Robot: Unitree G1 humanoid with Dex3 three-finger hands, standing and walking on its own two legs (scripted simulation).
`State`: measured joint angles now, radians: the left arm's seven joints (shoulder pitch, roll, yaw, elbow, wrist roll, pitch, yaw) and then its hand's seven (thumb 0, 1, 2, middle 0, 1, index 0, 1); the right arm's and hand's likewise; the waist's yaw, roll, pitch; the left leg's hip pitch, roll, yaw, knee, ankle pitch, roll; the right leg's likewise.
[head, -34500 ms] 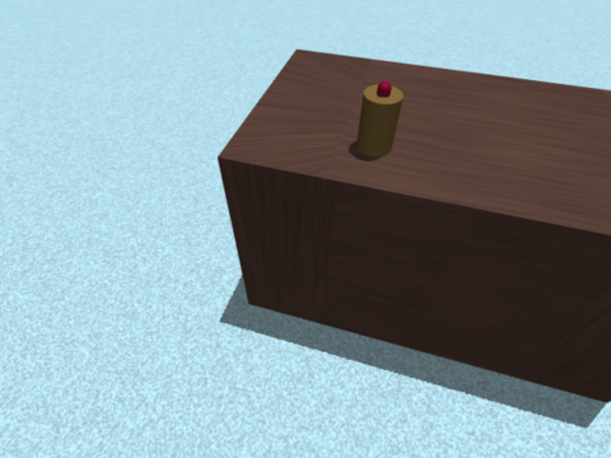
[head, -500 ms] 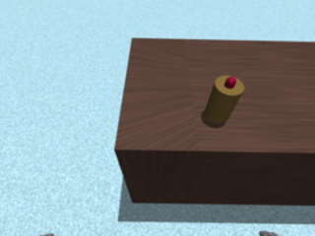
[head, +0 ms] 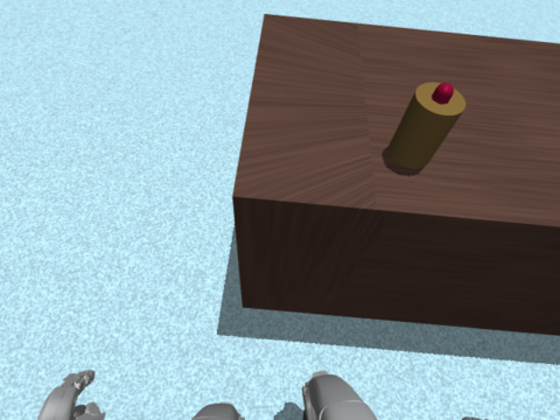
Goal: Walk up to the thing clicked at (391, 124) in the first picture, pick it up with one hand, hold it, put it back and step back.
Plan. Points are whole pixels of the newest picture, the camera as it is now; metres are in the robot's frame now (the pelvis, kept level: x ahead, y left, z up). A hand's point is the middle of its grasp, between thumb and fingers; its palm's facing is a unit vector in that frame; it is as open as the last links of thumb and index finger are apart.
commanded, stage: step back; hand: right
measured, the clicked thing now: (426, 122) +0.60 -0.28 +0.03
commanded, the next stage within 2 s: none
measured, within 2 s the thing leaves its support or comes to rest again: neither
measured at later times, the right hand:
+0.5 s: hand out of the picture -0.03 -0.27 -0.15, palm faces +0.05 +0.93 -0.37, open 7.4 cm
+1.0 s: hand out of the picture -0.18 -0.26 -0.13, palm faces +0.06 +0.90 -0.43, open 7.4 cm
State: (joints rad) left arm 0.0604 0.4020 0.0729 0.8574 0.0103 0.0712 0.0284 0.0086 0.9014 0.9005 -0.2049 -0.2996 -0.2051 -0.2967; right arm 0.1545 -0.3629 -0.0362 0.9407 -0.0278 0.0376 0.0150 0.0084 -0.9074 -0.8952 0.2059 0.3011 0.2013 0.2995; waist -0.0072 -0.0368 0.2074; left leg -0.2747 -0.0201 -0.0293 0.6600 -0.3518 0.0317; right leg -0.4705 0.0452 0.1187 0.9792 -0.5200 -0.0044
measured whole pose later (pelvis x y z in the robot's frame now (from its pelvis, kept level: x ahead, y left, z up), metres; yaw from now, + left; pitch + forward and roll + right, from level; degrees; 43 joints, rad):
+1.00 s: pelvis -0.29 +0.02 +0.00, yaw -8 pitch -2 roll -1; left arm 0.19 0.41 0.08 0.85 0.02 0.06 0.00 0.01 0.90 0.90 -0.20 -0.30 -0.20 -0.30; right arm 0.10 -0.38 -0.04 0.81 -0.03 0.03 -0.01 0.01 -0.90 -0.90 0.21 0.30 0.20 0.30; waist 0.02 -0.02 0.17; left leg -0.42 0.07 0.03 0.61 -0.16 0.00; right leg -0.24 0.02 0.07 0.75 -0.45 0.02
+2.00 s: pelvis -0.53 +0.01 +0.00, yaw -3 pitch -3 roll +2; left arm 0.25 0.39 0.07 0.96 0.03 0.01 -0.01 0.01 0.90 0.90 -0.21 -0.30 -0.21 -0.30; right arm 0.24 -0.37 -0.05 1.00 -0.03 -0.01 0.01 0.01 -0.91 -0.90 0.20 0.30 0.20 0.30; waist 0.04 -0.03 0.09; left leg -0.27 -0.04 0.00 0.57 -0.23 0.01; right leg -0.20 -0.05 -0.01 0.68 -0.43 -0.01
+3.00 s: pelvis -0.49 +0.01 +0.02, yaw -3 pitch -3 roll +0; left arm 0.08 0.35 0.00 1.12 0.01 -0.02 0.00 0.01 0.90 0.90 -0.20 -0.30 -0.20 -0.30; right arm 0.04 -0.34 -0.01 1.12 0.00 -0.02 0.01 0.01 -0.91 -0.90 0.21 0.30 0.20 0.30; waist 0.01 0.00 0.07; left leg -0.15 0.02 0.03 0.34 -0.14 -0.01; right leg -0.04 -0.03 -0.02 0.32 -0.23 0.03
